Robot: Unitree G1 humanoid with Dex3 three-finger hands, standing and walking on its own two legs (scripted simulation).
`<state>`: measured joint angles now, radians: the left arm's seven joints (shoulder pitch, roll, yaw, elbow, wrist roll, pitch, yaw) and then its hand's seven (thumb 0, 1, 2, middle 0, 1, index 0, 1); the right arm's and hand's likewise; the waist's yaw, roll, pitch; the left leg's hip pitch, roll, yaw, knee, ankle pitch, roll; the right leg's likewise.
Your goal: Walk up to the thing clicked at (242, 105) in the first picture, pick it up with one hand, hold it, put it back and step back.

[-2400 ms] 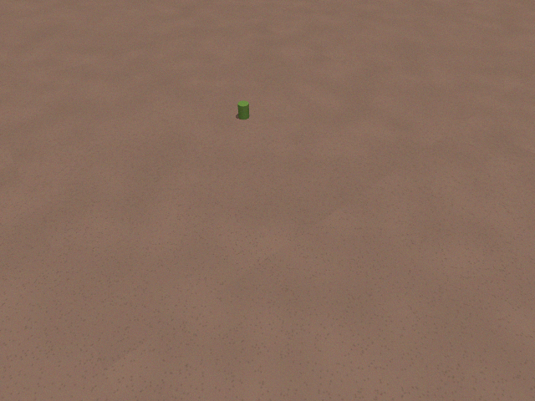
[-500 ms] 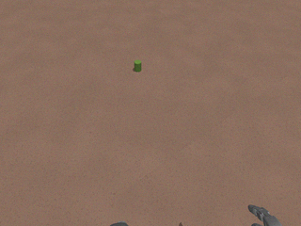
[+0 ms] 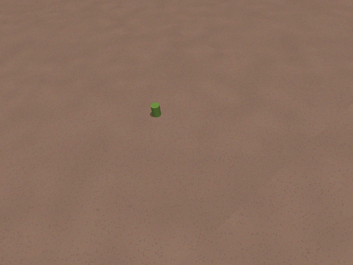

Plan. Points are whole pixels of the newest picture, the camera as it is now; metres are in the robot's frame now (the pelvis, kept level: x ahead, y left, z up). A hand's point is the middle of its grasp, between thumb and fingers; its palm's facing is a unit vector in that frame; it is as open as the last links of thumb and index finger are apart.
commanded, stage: walk up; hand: left
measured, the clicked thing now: (155, 109) +1.41 +0.27 -0.71
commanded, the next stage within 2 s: none
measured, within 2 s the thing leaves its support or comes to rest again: neither
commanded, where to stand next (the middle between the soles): +1.01 +0.05 m, yaw -2 degrees
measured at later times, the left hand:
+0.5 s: hand (84, 211) +0.31 +0.32 -0.14, palm faces -0.08 -0.94 -0.34, open 7.4 cm
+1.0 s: hand (109, 150) +0.53 +0.28 -0.12, palm faces -0.03 -0.92 -0.39, open 7.4 cm
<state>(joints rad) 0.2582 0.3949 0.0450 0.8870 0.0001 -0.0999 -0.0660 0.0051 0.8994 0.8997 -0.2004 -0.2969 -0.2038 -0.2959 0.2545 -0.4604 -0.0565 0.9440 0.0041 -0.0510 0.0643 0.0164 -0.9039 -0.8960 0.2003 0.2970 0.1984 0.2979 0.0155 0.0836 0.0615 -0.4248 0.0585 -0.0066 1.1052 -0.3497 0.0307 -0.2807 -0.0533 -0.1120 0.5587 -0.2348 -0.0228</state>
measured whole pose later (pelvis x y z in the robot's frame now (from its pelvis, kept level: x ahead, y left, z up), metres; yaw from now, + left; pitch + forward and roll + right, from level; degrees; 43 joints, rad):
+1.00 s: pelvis +0.47 +0.00 +0.01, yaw -1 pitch -2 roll -1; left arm 0.30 0.40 0.04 0.87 0.01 -0.09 -0.06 0.01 0.90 0.90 -0.20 -0.30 -0.21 -0.30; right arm 0.25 -0.44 -0.06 0.90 -0.02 -0.03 0.09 0.01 -0.90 -0.90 0.20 0.30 0.20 0.30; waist 0.03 0.05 0.07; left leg -0.51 0.11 0.01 0.77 -0.24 0.00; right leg -0.18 -0.04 -0.11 0.47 -0.25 -0.03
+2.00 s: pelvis +0.84 +0.04 -0.01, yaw +0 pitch -2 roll -1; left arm 0.35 0.44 0.04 0.86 0.01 -0.06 -0.05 0.01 0.89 0.90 -0.20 -0.30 -0.21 -0.30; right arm 0.29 -0.44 -0.07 0.89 -0.03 -0.05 0.08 0.01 -0.90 -0.90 0.20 0.30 0.20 0.30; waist 0.03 0.01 0.05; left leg -0.38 0.07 0.05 0.59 -0.20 0.01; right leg -0.21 -0.07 -0.07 0.64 -0.38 -0.01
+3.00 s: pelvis +0.99 +0.05 +0.01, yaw -2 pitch -2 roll +0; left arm 0.12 0.37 -0.01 1.12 -0.01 -0.02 -0.01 0.01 0.90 0.90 -0.20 -0.30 -0.20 -0.30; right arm 0.10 -0.36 0.01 1.09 0.00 -0.02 0.01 0.01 -0.90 -0.90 0.20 0.30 0.20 0.30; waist 0.01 -0.01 0.07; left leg -0.19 0.03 0.03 0.50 -0.27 -0.01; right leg -0.23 -0.04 -0.01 0.48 -0.21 0.03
